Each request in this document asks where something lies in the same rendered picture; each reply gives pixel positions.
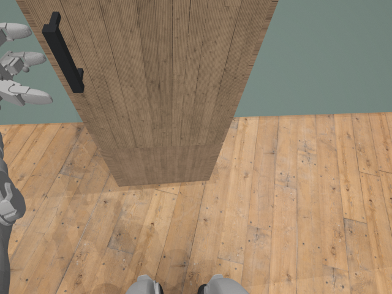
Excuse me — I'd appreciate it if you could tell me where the handle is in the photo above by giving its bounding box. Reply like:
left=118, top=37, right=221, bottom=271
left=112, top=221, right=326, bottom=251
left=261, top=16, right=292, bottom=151
left=42, top=12, right=85, bottom=93

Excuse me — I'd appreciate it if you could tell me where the robot left thigh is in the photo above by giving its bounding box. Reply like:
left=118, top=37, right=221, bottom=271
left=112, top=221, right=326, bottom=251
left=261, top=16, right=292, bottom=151
left=126, top=279, right=160, bottom=294

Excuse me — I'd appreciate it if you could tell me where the left robot upper arm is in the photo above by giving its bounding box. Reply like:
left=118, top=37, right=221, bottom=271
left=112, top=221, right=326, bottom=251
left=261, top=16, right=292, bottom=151
left=0, top=170, right=26, bottom=294

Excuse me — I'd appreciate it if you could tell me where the left robot hand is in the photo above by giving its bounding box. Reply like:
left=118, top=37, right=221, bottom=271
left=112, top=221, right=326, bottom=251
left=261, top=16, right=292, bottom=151
left=0, top=23, right=53, bottom=107

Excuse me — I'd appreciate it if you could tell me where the cupboard door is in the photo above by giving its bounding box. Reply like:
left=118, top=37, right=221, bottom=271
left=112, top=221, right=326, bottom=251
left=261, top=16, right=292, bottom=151
left=24, top=0, right=272, bottom=150

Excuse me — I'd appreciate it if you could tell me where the left robot shin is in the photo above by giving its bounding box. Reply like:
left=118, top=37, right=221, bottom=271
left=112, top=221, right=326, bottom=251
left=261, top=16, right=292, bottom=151
left=137, top=274, right=153, bottom=281

